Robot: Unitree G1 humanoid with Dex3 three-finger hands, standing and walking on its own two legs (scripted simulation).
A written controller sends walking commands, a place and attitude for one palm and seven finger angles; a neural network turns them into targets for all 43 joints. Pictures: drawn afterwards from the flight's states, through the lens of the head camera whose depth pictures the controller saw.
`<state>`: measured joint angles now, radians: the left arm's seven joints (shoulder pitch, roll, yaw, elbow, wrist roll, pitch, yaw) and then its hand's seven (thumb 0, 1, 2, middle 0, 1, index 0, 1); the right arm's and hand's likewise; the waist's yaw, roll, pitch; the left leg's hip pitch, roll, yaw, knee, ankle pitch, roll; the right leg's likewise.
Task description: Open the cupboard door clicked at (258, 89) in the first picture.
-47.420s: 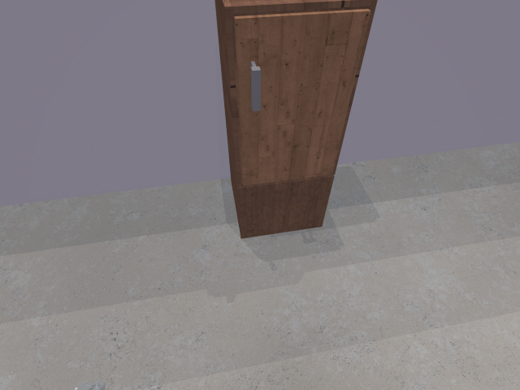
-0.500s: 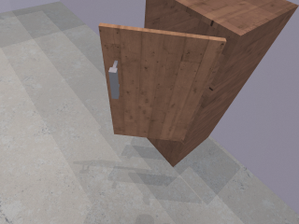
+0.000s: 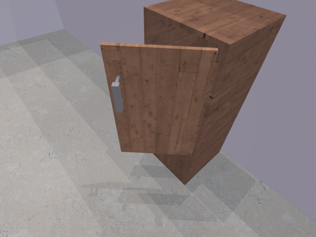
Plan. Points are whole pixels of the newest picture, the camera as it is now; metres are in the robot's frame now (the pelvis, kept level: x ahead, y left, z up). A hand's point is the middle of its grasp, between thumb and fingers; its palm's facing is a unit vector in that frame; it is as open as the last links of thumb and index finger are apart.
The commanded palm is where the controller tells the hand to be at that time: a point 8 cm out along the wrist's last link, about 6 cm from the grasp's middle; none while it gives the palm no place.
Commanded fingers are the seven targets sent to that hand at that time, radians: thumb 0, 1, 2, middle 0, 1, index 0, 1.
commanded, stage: come to a stop and stand still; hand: left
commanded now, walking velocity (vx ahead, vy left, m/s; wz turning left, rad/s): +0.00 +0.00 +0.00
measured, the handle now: (118, 94) +0.57 +0.18 +0.03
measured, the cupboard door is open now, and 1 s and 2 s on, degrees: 46 46 46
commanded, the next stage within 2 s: look again from close up in 0.16 s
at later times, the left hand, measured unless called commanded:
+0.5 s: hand out of the picture -0.03 +0.16 -0.19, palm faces +0.05 -0.99 -0.15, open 7.4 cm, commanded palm none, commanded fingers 0.00 0.90 0.90 -0.20 -0.30 -0.20 -0.30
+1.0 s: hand out of the picture -0.05 +0.17 -0.19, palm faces +0.06 -0.99 -0.14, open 7.4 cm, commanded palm none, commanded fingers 0.00 0.90 0.90 -0.20 -0.30 -0.20 -0.30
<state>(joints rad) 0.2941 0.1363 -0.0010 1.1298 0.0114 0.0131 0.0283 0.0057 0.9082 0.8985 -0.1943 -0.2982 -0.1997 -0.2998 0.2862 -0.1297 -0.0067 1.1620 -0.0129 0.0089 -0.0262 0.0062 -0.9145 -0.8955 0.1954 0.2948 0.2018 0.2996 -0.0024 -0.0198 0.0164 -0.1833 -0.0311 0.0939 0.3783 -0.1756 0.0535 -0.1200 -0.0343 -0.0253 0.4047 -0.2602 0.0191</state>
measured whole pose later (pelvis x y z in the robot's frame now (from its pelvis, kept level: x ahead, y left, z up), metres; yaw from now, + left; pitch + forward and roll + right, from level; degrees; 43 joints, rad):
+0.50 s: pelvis -0.02 +0.00 -0.01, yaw +2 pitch -2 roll -1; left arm 0.34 0.13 -0.02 1.09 0.02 -0.02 0.04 0.01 0.90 0.90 -0.20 -0.30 -0.20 -0.30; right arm 0.30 -0.15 0.00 1.07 -0.02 -0.01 -0.03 0.02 -0.93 -0.90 0.20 0.29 0.20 0.30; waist -0.01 0.00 0.02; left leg -0.28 -0.02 0.07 0.54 -0.23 0.06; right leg -0.18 -0.03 -0.06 0.52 -0.30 0.02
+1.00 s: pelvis -0.03 +0.00 -0.01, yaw +2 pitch -2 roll -1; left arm 0.38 0.17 0.00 1.05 0.03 0.00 0.02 0.01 0.91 0.90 -0.19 -0.30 -0.20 -0.30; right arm 0.29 -0.15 0.00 1.07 -0.02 0.01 -0.01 0.01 -0.91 -0.90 0.20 0.29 0.20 0.30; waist 0.01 -0.04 -0.02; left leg -0.28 -0.02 0.06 0.49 -0.20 0.06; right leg -0.20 -0.03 -0.06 0.51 -0.31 0.00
